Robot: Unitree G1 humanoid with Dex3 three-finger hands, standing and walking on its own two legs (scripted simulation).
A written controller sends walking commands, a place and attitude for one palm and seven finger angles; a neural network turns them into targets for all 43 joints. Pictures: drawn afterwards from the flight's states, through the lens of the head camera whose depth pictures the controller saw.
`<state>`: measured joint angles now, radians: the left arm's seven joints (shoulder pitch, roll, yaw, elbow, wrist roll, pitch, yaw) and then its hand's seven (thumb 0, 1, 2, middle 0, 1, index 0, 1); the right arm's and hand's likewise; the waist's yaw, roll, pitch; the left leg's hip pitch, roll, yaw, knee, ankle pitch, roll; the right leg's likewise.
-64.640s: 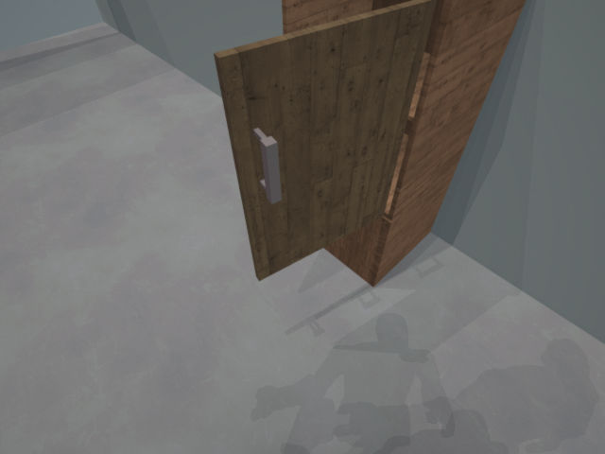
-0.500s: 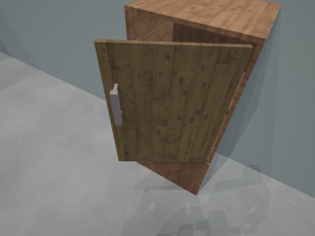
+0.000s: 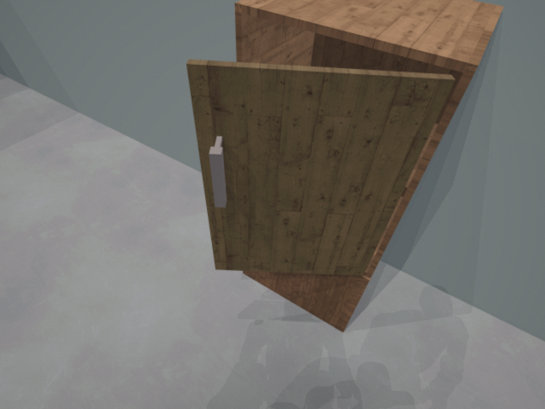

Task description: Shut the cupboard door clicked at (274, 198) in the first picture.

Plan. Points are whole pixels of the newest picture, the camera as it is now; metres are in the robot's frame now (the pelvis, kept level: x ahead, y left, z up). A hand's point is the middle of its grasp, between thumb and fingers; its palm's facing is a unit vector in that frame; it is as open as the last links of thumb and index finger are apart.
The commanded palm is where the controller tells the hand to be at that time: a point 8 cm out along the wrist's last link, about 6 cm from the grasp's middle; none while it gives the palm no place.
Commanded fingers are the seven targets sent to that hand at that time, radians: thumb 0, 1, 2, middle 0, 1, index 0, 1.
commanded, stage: shuffle to correct the standing spot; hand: left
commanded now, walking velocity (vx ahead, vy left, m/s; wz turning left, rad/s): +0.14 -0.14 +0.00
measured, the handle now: (219, 172) +0.52 +0.14 +0.05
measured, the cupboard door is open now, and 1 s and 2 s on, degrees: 31 31 31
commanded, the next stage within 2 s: come to a stop and stand still in 0.42 s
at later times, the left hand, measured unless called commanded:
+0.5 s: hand out of the picture +0.08 +0.12 -0.18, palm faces +0.04 -0.99 -0.17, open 7.3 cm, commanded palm none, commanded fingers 0.00 0.90 0.90 -0.20 -0.30 -0.20 -0.30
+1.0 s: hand out of the picture +0.10 +0.12 -0.18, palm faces +0.08 -0.97 -0.24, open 7.4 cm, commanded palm none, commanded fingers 0.00 0.90 0.90 -0.20 -0.30 -0.20 -0.30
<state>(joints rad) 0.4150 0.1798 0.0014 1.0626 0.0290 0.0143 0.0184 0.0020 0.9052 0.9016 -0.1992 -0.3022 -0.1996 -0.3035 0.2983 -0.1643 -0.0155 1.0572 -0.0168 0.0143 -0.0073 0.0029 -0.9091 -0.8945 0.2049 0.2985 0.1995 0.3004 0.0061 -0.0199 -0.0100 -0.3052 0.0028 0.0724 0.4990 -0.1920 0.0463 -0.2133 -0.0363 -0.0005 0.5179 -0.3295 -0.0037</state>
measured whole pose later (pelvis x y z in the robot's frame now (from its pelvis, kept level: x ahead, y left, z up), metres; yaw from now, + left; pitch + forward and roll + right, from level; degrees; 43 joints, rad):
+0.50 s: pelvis +0.06 -0.05 -0.01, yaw +0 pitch +1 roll +0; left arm 0.32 0.16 0.04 1.02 0.03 -0.03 0.01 0.01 0.91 0.90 -0.20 -0.30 -0.20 -0.30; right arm 0.35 -0.12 -0.03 1.09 -0.02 -0.01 -0.02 0.00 -0.91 -0.89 0.21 0.30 0.20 0.30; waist -0.01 -0.02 0.01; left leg -0.36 0.07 0.05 0.78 -0.46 0.02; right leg -0.28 -0.02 -0.12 0.60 -0.31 -0.03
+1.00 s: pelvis +0.09 -0.07 -0.01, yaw +1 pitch -1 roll +0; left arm 0.28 0.16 0.04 0.99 0.02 0.02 0.04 0.00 0.91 0.90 -0.20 -0.30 -0.20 -0.30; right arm 0.11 -0.14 -0.04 0.99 -0.01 0.02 -0.03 0.00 -0.92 -0.89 0.20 0.30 0.20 0.30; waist 0.02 0.01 0.08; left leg -0.35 0.04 0.12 0.58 -0.24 0.02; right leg -0.23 -0.02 -0.08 0.59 -0.35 -0.01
